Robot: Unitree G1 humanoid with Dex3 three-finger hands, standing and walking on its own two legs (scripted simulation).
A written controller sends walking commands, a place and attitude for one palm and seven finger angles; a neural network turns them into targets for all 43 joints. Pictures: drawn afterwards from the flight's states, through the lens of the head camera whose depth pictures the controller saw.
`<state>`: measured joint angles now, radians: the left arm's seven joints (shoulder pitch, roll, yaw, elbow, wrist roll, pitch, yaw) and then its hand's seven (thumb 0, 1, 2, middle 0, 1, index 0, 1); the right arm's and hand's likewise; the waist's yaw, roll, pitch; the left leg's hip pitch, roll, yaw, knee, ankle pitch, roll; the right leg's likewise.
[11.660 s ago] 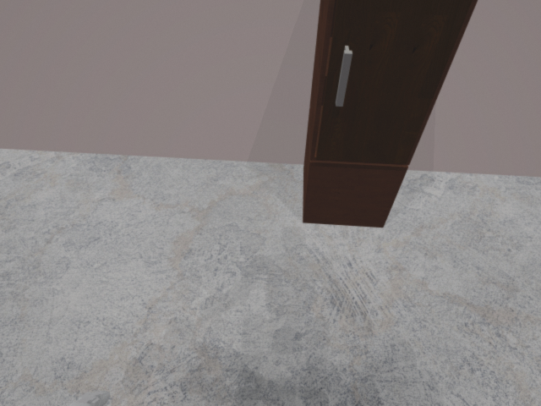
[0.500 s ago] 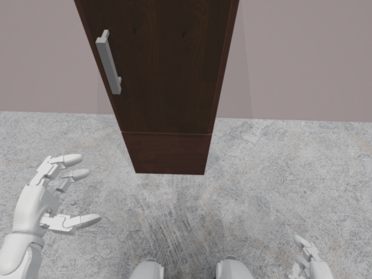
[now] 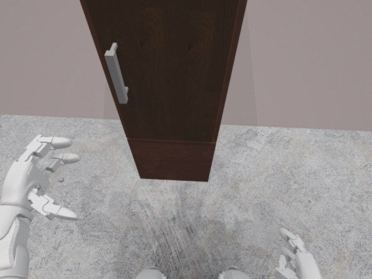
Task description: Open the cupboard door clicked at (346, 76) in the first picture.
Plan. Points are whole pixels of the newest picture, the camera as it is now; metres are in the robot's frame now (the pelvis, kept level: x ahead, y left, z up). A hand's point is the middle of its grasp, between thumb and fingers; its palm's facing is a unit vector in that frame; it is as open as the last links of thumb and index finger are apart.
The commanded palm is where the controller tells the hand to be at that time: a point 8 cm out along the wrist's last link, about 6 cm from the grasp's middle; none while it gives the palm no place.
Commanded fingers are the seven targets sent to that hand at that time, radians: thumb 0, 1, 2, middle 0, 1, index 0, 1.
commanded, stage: raise the hand with hooked fingers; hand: left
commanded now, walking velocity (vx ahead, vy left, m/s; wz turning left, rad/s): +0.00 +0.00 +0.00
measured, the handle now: (119, 74) +0.61 +0.24 +0.06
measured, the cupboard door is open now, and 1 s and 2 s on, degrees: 0 0 0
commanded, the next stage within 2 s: move the hooked fingers beside the handle in 0.58 s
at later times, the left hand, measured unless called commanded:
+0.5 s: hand (66, 173) +0.29 +0.26 +0.07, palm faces +0.04 -1.00 -0.04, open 14.0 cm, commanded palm +0.26 +0.31 +0.08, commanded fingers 0.00 -0.50 0.30 -0.30 -1.20 -0.30 -1.20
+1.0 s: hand (74, 150) +0.34 +0.26 +0.08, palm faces +0.01 -1.00 -0.03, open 14.0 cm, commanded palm +0.32 +0.31 +0.07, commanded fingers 0.00 -0.50 0.30 -0.30 -1.20 -0.30 -1.20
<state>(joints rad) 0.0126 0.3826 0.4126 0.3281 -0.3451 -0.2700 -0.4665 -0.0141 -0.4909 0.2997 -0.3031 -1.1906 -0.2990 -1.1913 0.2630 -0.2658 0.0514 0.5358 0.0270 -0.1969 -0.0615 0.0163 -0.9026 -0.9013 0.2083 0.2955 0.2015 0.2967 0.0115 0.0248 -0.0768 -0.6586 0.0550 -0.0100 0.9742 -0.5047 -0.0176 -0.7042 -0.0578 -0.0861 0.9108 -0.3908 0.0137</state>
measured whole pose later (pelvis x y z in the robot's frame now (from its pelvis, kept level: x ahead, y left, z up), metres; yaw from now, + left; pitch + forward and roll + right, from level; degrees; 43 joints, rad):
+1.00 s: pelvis -0.01 -0.01 +0.00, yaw -1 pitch +12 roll -1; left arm -0.31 0.44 0.45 0.66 -0.29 -0.31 -0.51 -0.02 -0.50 0.29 -0.30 -1.20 -0.30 -1.20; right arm 0.27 -0.28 0.04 0.57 0.03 -0.16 -0.08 0.02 -0.90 -0.90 0.21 0.30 0.20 0.30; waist -0.02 0.01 -0.06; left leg -0.67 0.06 0.00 0.94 -0.47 -0.02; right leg -0.73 -0.05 -0.07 0.89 -0.36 0.01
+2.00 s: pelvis -0.02 +0.02 -0.02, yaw -3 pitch +23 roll -4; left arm -0.96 0.85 0.60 1.27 -0.09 -0.33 -0.54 -0.02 -0.50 0.30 -0.30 -1.20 -0.30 -1.20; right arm 0.38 -0.30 0.08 0.57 -0.01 0.06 -0.05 0.01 -0.90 -0.90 0.21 0.30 0.20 0.30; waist -0.19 0.00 -0.06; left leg -1.00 0.08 0.00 1.10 -0.51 0.01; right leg -1.02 -0.03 -0.06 0.96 -0.34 0.03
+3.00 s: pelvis +0.00 +0.02 -0.03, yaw -4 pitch +27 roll -7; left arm -1.05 0.94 0.61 1.27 -0.04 -0.25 -0.54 -0.02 -0.50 0.30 -0.30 -1.20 -0.30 -1.20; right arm 0.39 -0.29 0.10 0.53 -0.02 0.14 0.00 0.01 -0.91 -0.90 0.21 0.30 0.20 0.30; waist -0.23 0.02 -0.07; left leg -1.07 0.10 -0.03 1.13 -0.55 0.01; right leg -1.07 0.00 -0.09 0.95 -0.36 0.04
